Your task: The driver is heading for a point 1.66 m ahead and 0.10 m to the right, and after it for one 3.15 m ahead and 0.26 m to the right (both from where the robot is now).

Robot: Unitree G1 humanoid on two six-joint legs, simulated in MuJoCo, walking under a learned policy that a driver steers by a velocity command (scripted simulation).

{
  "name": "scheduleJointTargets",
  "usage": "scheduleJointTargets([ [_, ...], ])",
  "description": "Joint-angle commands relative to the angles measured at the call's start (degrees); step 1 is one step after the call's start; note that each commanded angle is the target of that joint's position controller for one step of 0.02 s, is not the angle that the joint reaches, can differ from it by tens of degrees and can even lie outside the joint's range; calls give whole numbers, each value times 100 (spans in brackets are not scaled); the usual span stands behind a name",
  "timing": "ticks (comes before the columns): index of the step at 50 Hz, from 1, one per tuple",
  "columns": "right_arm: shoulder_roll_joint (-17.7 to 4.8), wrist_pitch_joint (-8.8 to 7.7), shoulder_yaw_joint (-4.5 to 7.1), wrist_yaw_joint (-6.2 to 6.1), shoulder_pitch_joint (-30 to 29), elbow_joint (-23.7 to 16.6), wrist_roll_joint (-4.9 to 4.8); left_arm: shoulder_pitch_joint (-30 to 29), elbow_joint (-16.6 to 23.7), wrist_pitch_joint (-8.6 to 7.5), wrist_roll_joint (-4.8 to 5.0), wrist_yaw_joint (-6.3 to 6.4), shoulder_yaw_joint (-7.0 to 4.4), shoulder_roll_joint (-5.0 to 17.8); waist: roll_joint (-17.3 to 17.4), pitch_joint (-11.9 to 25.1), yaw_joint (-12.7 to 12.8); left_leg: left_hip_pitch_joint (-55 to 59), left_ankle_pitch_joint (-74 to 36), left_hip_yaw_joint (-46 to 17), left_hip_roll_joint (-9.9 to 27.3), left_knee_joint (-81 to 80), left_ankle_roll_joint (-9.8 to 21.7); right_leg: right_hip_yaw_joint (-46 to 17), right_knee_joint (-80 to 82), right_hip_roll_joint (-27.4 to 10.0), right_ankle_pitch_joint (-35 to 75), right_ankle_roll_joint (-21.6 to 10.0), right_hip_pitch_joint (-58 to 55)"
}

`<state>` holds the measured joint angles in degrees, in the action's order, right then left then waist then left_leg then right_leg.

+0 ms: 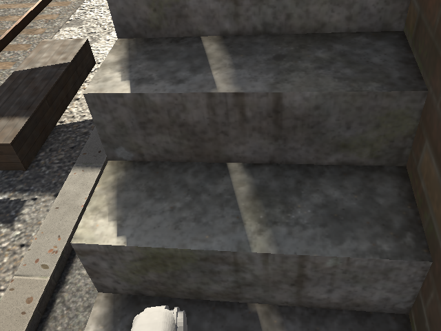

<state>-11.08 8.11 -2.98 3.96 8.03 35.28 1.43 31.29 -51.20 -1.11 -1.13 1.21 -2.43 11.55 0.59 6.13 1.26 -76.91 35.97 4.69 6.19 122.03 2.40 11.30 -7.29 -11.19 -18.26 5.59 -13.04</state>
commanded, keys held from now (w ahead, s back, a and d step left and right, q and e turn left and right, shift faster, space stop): w+q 0.14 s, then w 0.02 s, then w+e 0.84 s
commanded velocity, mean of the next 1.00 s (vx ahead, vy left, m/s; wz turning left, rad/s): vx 0.45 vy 0.01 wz -0.15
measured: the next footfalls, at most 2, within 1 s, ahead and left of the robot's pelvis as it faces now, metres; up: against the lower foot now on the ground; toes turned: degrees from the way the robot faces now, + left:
left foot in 0.12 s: +0.15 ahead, +0.20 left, +0.19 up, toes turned +5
right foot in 0.80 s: +0.32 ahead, -0.09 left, +0.39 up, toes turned -5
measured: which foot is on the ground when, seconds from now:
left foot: up 0.00-0.10, down 0.12-0.82, up 0.84-1.00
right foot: down 0.00-0.10, up 0.12-0.78, down 0.80-1.00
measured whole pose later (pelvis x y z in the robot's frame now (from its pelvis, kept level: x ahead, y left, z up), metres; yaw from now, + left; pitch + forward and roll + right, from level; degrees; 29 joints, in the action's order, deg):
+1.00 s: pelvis +0.29 +0.00 +0.33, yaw -11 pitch +7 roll -6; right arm -13.0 -0.4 1.0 0.7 8.3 54.3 2.0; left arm 29.3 -55.7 -1.4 -0.1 -9.4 0.0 8.4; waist 2.1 9.2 3.1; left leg -54.6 2.0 -8.8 2.0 104.0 5.1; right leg 1.2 -51.7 12.0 -26.1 -5.0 32.6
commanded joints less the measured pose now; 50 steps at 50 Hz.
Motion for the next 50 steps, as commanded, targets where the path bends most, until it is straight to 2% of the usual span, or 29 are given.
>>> scheduleJointTargets([
  [1,440,-131,50,-276,-576,-702,-11,-1698,1258,-56,426,551,-232,1543,-1045,-1016,-1096,2628,-95,367,-443,-2266,496,1124,-769,-949,10809,-546,2140],
  [3,-230,-262,364,-345,267,-602,-251,-1633,1424,-26,467,312,-287,1775,-1539,287,-1247,4762,-187,259,-1189,-3845,625,633,-2528,-849,11750,-908,1782],
  [5,-684,-397,630,-310,257,-609,-241,-1329,1561,-71,606,-3,-258,1412,-2386,495,-774,6292,161,-510,-1640,-6718,627,17,-4906,-405,10653,-1047,2357],
  [6,-1191,-404,837,-127,-257,-531,-200,-1111,1636,-262,227,-158,-147,1091,-988,788,-355,7717,698,-2862,-839,-7853,1069,-496,-7380,609,2440,-1103,5267],
  [7,-1727,-221,1100,-19,58,-513,104,-1968,1778,-423,304,-274,3,284,-274,1044,-706,6347,1130,-4374,-349,-9002,1332,-1312,-10624,1209,1134,-986,5551],
  [8,-1578,-153,1016,-130,-59,-432,445,-2435,2211,-534,237,-129,61,-106,491,1506,-388,5810,1578,-4970,91,-9929,1226,-2001,-12058,1229,1694,-930,5704],
  [9,-1369,-757,846,-147,824,-455,-79,-1932,1998,-478,-177,-857,10,515,1180,-71,-1243,4529,1650,-5553,872,-10025,1413,-3421,-13178,1615,769,-832,7044],
  [10,-1392,-1018,793,-36,1008,-78,-26,-2548,2426,-529,-232,-896,83,373,797,-937,-979,4056,579,-4692,675,-9665,1301,-3511,-12918,1646,878,-1058,7492],
  [11,-861,-1033,564,-12,1803,259,-36,-3517,2586,-442,-372,-839,168,183,-528,-303,-1428,4727,-1024,-4212,412,-9326,956,-3038,-11886,1509,938,-1228,7313],
  [12,-880,-1108,481,-44,1473,539,-55,-3071,2603,-410,-439,-747,317,-84,-329,103,-714,5509,-2438,-3837,518,-9079,1110,-2766,-11562,1441,909,-1200,7708],
  [14,-484,-1145,283,-130,1887,983,54,-2435,2191,-263,-562,-600,383,-65,83,508,-579,7060,-3222,-3352,536,-9281,1188,-2500,-11687,1496,565,-1157,8367],
  [15,-526,-1249,606,-226,1583,1025,163,-2620,1902,-477,101,-76,225,-449,-320,136,-392,6693,-2897,-2519,338,-9117,436,-2112,-11543,1731,801,-1024,7370],
  [17,-466,-1424,600,-132,2016,1420,229,-2796,1826,-462,189,152,250,-538,89,-116,-494,6545,-3040,-2016,334,-9406,176,-1835,-12486,1986,795,-1077,7939],
  [18,-640,-1331,397,-164,2097,1081,274,-2747,2238,-244,-8,-576,417,241,1860,-363,-584,6957,-3597,-2260,597,-9619,1015,-2350,-13469,1934,-20,-1286,9388],
  [19,-575,-1221,400,-109,2238,1380,371,-2578,2044,-200,31,-746,366,158,1456,-518,-588,7157,-3405,-2417,873,-9698,1063,-2526,-13958,2000,173,-1491,10168],
  [22,-908,-1261,394,22,2515,1802,676,-1954,1819,-150,52,-936,554,-210,335,-736,-339,7045,-2125,-2152,1289,-10069,895,-2483,-14246,1653,1152,-1534,11197],
  [26,-667,-1572,152,-132,2850,2469,946,-3538,2496,276,400,-958,547,-126,1016,-1053,-563,5565,-1050,-1159,1012,-11230,618,-849,-12666,967,1687,-1439,10440],
  [31,-786,-1563,11,8,3872,3057,665,-3401,2233,328,206,-909,683,-365,1066,-996,-842,7922,-2375,-878,1622,-11690,910,-674,-12115,838,977,-1705,11703],
  [34,-772,-1470,-149,143,2430,2779,483,-3330,2308,411,39,-948,667,-240,1055,-470,-6,5504,-4761,187,1286,-12195,988,-258,-10244,939,993,-1804,7777],
  [37,-1864,-1423,235,244,2002,2837,194,-2344,2283,581,-7,-989,518,-157,1354,300,970,7302,-11913,186,1896,-10960,1646,-12,-8550,1615,15,-1137,7083],
  [39,-2202,-1249,607,181,2267,2803,-98,-2344,2346,524,-49,-1017,417,-6,1802,748,734,9180,-13727,-9,1837,-9761,1720,518,-5529,2264,-713,-1004,6647],
  [40,-2073,-1096,709,195,2653,2942,62,-1778,2134,560,-60,-994,327,64,1869,888,697,9160,-13705,74,1616,-8822,1628,306,-4400,2427,-372,-1189,5683],
  [41,-1586,-984,633,295,2989,3016,529,-534,1485,657,-209,-886,93,610,1451,1341,688,7151,-12739,-84,1316,-7230,1456,-981,-4486,2469,385,-1795,3793],
  [42,-566,-884,390,429,2650,2772,743,334,795,510,-285,-774,-37,1103,-454,1369,629,3833,-5478,-565,145,-5210,676,-3694,-3292,1259,1493,-3072,2037],
  [43,-517,-782,440,471,1849,2684,171,1036,667,365,-180,-855,14,726,-809,1261,888,2968,-4794,-1860,-468,-3355,539,-5384,-2263,451,-1458,-2859,2703],
  [44,-194,-854,442,160,1018,2323,77,1059,425,56,-37,-929,137,80,-1036,95,833,1930,-4758,-2246,-753,-2009,599,-5279,-2371,609,-1795,-2747,3236],
  [45,-176,-912,451,-162,493,2012,189,654,189,-166,121,-938,253,-273,-1055,-60,436,1297,-4357,-2097,-747,-1246,580,-4822,-2620,837,-961,-2705,3238],
  [47,-436,-1027,502,-433,-199,1372,107,-769,13,-251,179,-1010,333,-554,261,-203,-196,974,-3430,-1655,-590,-986,428,-4079,-2512,987,416,-2344,3751],
  [50,-718,-959,484,-607,-324,1295,-98,-1261,11,-271,203,-1220,220,-83,-259,-174,-230,1330,-2161,-1069,-146,-1591,-31,-3622,-2047,638,1670,-2131,4515],
])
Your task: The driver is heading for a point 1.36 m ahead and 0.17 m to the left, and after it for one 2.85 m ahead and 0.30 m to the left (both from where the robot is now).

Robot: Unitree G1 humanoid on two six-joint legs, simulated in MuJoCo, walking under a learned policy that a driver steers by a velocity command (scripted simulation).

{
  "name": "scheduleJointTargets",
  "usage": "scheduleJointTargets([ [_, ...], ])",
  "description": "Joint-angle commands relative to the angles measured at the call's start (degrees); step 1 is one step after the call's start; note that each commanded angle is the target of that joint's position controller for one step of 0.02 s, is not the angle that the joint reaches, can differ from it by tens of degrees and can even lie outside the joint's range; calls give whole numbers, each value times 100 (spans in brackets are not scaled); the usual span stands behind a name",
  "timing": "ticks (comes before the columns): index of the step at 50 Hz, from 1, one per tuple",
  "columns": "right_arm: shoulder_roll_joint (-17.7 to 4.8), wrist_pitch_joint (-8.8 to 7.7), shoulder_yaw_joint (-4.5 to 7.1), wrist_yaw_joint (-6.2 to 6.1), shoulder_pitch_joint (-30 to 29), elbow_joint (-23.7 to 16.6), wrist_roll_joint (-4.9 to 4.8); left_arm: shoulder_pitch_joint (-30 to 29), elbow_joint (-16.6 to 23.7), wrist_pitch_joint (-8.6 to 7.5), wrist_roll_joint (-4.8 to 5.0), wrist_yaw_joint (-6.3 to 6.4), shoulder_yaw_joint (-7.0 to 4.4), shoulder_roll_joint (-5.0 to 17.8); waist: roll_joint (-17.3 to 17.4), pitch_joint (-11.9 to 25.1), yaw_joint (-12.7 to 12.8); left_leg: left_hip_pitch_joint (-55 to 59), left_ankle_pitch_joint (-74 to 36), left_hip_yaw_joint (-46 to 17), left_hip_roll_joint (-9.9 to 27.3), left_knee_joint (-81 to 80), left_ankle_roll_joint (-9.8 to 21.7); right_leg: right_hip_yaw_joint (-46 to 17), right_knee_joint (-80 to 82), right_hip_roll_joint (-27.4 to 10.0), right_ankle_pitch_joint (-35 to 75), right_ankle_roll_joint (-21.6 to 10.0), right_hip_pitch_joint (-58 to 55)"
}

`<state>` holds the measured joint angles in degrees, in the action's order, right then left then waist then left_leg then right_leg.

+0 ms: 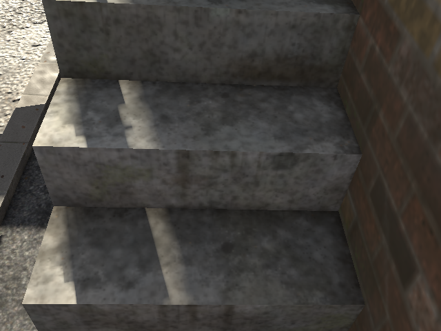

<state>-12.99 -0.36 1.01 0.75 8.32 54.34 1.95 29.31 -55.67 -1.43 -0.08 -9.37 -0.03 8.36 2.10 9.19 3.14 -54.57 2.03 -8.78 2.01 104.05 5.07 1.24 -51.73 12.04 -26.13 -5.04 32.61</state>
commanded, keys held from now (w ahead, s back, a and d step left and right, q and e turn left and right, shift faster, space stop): w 1.00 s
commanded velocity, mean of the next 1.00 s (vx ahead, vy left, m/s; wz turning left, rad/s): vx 0.07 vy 0.00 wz -0.13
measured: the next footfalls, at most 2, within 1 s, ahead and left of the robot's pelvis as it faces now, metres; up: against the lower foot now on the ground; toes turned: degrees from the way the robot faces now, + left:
left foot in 0.28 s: +0.29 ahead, +0.11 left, +0.19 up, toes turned +0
right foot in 0.68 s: +0.27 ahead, -0.11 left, +0.20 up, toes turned -4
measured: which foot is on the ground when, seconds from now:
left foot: up 0.00-0.26, down 0.28-1.00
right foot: down 0.00-0.34, up 0.36-0.66, down 0.68-1.00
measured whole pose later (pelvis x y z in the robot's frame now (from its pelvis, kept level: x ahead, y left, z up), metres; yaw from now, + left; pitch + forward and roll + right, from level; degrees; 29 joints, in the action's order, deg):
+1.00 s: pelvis +0.21 +0.06 +0.23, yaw -8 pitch +1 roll +0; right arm -9.5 -5.6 0.4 2.3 10.3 58.5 0.3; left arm 3.8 -54.9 -4.7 -1.7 -5.4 0.2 7.8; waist 0.8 0.3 0.2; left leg -22.5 18.0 9.2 -1.1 39.4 6.1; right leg -6.3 -39.3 -0.5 -16.6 3.1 23.6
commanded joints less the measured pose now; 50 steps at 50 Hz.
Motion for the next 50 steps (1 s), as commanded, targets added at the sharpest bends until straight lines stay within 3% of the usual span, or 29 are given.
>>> scheduleJointTargets([
  [1,-579,-71,60,-281,-784,-754,-188,-747,229,-243,86,-163,-65,356,-690,-449,-240,-1028,2084,368,126,1074,-142,-2742,2445,-1703,2131,-1080,208],
  [4,-12,-41,-123,-349,-1093,-912,58,897,-766,-295,-179,-16,77,-13,-539,-466,13,-3308,2087,294,75,2637,254,-3513,2359,-1938,1544,-976,-1485],
  [6,-84,-71,-73,-317,-1482,-1153,-135,1088,-777,-334,-312,20,146,-45,-363,-470,21,-3863,1785,500,86,2308,91,-2943,2166,-1879,3595,-710,-2177],
  [7,-103,-76,-89,-290,-2167,-1466,-155,1363,-846,-373,-222,102,136,99,-178,-293,204,-3831,2072,862,137,1317,-64,-2787,2187,-1683,3881,-577,-2388],
  [9,85,14,-94,-240,-2675,-1691,-134,1470,-890,-342,-236,178,104,165,-682,-91,246,-3456,2224,1072,369,497,-217,-2593,2386,-1710,4086,-542,-2117],
  [10,200,-18,-223,-199,-3266,-1845,-340,343,-129,-449,-7,144,-74,590,-181,-380,139,-2138,3650,1192,409,-1070,-432,-2177,2612,-1712,6547,196,-1432],
  [11,491,59,-314,-72,-3383,-1979,-347,279,-249,-471,167,122,-236,1069,-462,174,-74,-302,3863,1633,129,-1794,-327,-2029,2777,-1816,8237,235,-500],
  [12,745,-76,-363,31,-2918,-1672,-258,488,-135,-634,333,76,-248,1181,-848,150,-141,808,2197,2008,-153,-1512,-469,-2148,3026,-2031,10528,298,-480],
  [13,545,-83,-335,51,-2052,-1411,-243,249,-285,-750,268,56,-313,1415,-1313,108,-619,1078,1455,1799,-255,-1871,-358,-2082,2827,-2251,11761,472,-886],
  [14,173,-67,-226,37,-1612,-1109,-134,176,-281,-781,347,4,-332,1384,-1105,219,-667,1195,1315,1795,-499,-2762,-215,-1946,2575,-2267,12296,452,-1646],
  [15,-135,-118,-168,-24,-1402,-967,-104,347,-379,-755,231,-46,-313,1135,-802,687,-400,1877,148,1221,-380,-3291,302,-1755,2099,-2188,12460,515,-1844],
  [16,-252,-60,-103,-65,-1219,-904,-218,714,-662,-670,-38,-59,-293,849,-472,1041,-246,2982,-657,285,-202,-3906,777,-1641,1617,-2038,11258,612,-1014],
  [17,-354,32,28,-118,-808,-721,-195,501,-607,-533,-223,-130,-247,645,523,1239,-295,3782,-824,-403,-9,-4930,927,-1418,995,-1662,7553,810,-332],
  [18,-486,127,163,-71,-606,-721,45,379,-630,-331,-339,-149,-241,480,1692,937,-498,3456,376,-1884,889,-6744,1264,-1244,-1163,-964,2187,1169,197],
  [19,-470,86,241,-47,-228,-816,277,191,-627,-216,-43,13,-399,977,750,849,-858,2899,1776,-2888,1278,-7394,1487,-1708,-4215,-713,1176,1018,402],
  [20,-615,-63,259,-67,-597,-695,208,-15,-507,-182,2,117,-395,917,190,157,-523,2253,2818,-2775,1169,-7599,1192,-2137,-5207,-723,1366,908,1046],
  [21,-302,-231,141,2,-1087,-579,91,-351,-453,-183,-107,177,-273,543,-389,-373,-190,1688,3089,-2053,994,-7582,925,-2220,-5114,-718,1397,789,1291],
  [23,483,-536,-133,28,-1677,-481,-238,-394,-543,-150,-392,290,-70,127,-1087,-419,278,1448,2421,-666,502,-7375,409,-2025,-3771,-1098,1391,726,1133],
  [24,685,-549,-208,-53,-1970,-527,-197,-255,-605,-99,-389,300,-66,192,-1139,-367,314,1506,2065,-207,260,-7373,225,-1933,-3190,-1184,1335,788,977],
  [26,395,-571,-257,-111,-2276,-834,-190,-138,-757,-90,-297,70,-162,613,-388,73,471,1290,1576,882,-115,-7410,-54,-1200,-2729,-1196,1877,1192,-41],
  [28,194,-482,-210,-89,-1099,-523,-174,-1083,-273,-107,-110,338,-174,935,-141,243,-3,2714,1313,340,368,-7513,127,-1389,-2362,-1143,619,1694,850],
  [30,-91,-416,-197,-71,-1107,-600,-161,-1089,-167,-102,-79,512,-170,1021,-51,89,-34,2532,1965,-87,622,-7579,411,-1545,-2467,-1248,959,1733,971],
  [31,116,-446,-306,52,-1544,-651,-271,-970,-1,-111,-122,386,22,618,-301,-114,324,2578,2857,612,322,-7832,157,-844,-638,-1466,82,1695,826],
  [32,-8,-404,-258,222,-1136,-411,-352,-939,-67,-222,21,181,93,473,-568,-433,167,2884,3359,341,351,-7661,-38,-551,1345,-1491,-936,1818,485],
  [33,-225,-216,-176,344,-564,-158,-331,-1008,-223,-280,32,94,66,592,-615,-566,-83,2476,3957,88,354,-7351,-10,-258,1926,-1255,191,1632,-444],
  [34,-446,-290,7,472,197,114,-350,-1720,35,-459,-49,154,-67,958,-39,-944,-356,2616,4138,27,623,-7415,-39,-363,1430,-1140,355,1139,-389],
  [36,-132,-472,-91,434,-245,-69,-182,-2246,295,-557,126,231,19,836,-112,-1124,-446,3630,3058,770,470,-7511,-102,-932,1903,-1178,173,657,615],
  [44,200,-569,-138,219,-173,122,-177,-2291,252,-379,-202,381,-48,373,-98,-700,-76,3890,2313,521,343,-7694,251,-509,1723,-1199,902,501,-216],
  [50,197,-568,-73,211,95,151,-128,-2672,333,-398,-132,443,-34,305,-96,-509,-205,4158,1250,743,281,-7357,248,-451,1666,-1206,1228,513,-314],
])
Keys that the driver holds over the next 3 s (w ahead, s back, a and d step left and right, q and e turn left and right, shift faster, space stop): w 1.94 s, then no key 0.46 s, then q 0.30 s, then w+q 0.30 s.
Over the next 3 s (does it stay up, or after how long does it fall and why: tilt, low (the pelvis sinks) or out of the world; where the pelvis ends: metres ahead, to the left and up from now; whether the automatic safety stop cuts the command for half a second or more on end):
stays up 0.24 0.07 0.23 its command is cut before an obstacle after 0.1 s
